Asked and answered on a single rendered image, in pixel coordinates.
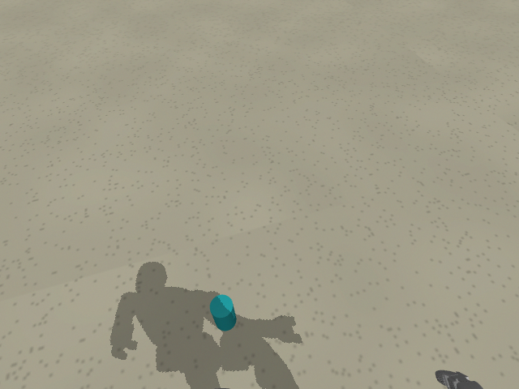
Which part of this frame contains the can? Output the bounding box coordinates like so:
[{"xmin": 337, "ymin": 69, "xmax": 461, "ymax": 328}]
[{"xmin": 210, "ymin": 295, "xmax": 236, "ymax": 331}]

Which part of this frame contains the right robot hand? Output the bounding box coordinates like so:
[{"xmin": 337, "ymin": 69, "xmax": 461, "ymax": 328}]
[{"xmin": 435, "ymin": 370, "xmax": 483, "ymax": 389}]

